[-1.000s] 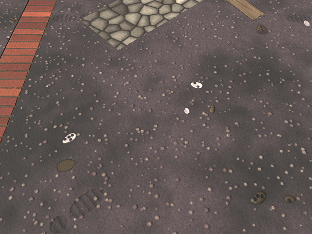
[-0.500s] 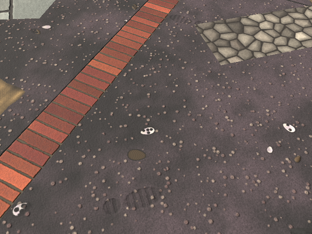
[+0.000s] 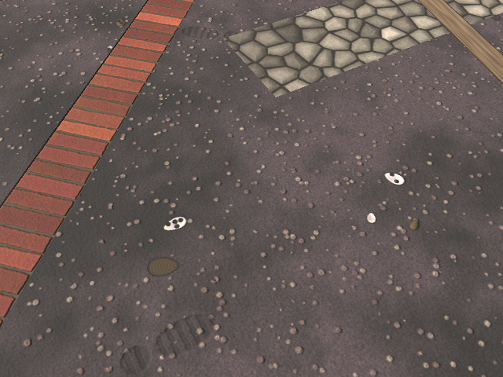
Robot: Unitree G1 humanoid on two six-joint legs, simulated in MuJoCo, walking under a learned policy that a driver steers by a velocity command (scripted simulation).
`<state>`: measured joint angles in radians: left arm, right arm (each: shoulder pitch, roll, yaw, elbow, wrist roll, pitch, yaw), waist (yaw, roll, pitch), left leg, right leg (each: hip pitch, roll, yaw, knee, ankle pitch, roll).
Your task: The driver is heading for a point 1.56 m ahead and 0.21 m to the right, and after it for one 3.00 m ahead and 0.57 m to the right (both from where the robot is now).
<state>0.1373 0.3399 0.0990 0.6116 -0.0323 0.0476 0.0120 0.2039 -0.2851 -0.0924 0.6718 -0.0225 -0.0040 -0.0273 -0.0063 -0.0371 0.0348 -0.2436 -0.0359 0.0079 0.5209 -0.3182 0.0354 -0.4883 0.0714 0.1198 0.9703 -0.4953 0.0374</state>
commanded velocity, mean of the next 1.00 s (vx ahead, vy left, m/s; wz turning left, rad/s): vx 0.12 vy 0.00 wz -0.35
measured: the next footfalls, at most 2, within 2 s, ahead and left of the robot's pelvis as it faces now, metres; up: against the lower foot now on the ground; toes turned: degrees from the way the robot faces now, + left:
right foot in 0.30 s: +0.03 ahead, -0.17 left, +0.00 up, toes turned -21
left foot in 0.74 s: +0.13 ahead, +0.04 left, +0.00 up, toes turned -29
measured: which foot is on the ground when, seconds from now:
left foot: down 0.00-0.30, up 0.32-0.72, down 0.74-1.00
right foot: up 0.00-0.28, down 0.30-0.76, up 0.78-1.00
